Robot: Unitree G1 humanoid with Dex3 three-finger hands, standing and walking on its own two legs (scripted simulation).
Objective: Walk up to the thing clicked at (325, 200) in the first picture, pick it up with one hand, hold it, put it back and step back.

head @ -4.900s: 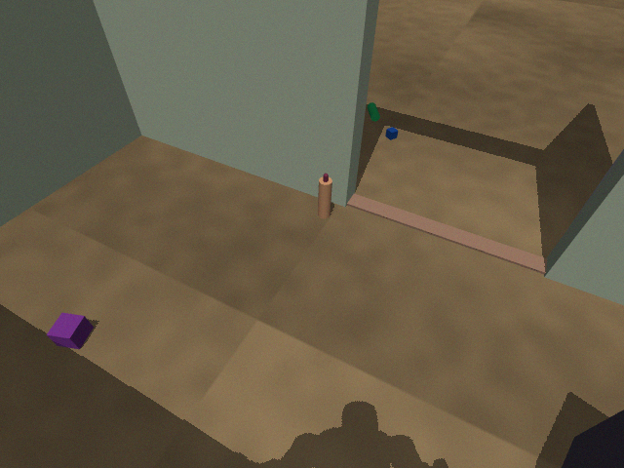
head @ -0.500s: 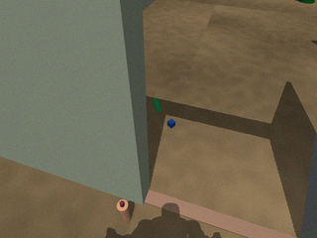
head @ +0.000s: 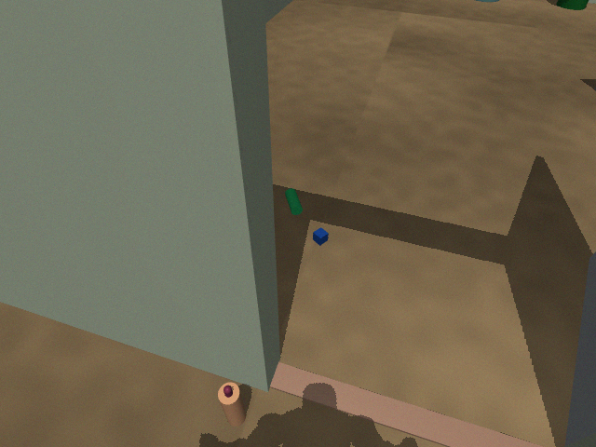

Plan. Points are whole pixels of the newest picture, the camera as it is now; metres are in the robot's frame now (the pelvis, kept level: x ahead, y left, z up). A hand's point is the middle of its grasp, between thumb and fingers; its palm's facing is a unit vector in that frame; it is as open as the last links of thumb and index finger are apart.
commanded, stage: walk up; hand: left
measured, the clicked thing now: (232, 403) +0.40 +0.20 -0.65
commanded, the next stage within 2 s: none
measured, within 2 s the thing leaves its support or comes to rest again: neither
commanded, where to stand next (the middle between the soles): +0.05 -0.01 m, yaw -1 degrees
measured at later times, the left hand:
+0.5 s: hand out of the picture +0.08 +0.27 -0.16, palm faces +0.01 -0.92 -0.39, open 7.4 cm
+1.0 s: hand out of the picture +0.01 +0.33 -0.17, palm faces -0.04 -0.95 -0.32, open 7.4 cm
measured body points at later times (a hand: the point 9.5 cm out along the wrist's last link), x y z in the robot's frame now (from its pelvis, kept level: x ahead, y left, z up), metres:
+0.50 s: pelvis -0.03 +0.00 -0.01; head +0.03 +0.00 +0.44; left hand +0.08 +0.32 -0.13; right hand +0.09 -0.31 -0.14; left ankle +0.02 +0.12 -0.74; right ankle -0.02 -0.14 -0.74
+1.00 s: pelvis -0.06 +0.04 +0.00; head -0.05 +0.10 +0.44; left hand +0.01 +0.38 -0.15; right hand -0.11 -0.29 -0.08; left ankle -0.08 +0.16 -0.74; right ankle +0.02 -0.16 -0.67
